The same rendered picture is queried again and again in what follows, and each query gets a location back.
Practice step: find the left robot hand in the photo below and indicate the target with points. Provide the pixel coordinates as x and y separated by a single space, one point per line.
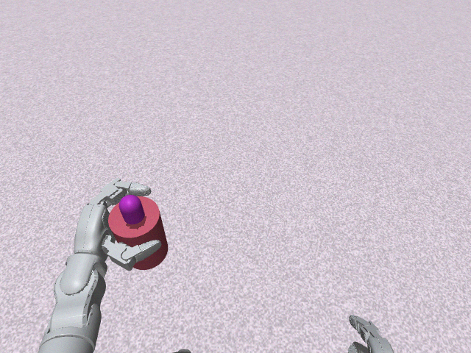
93 234

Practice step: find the bottle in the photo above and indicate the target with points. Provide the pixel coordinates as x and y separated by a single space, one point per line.
136 220

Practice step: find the left robot arm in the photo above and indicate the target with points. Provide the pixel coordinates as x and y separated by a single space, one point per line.
78 291

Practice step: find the right robot hand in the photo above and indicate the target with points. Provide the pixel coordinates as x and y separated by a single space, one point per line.
370 334

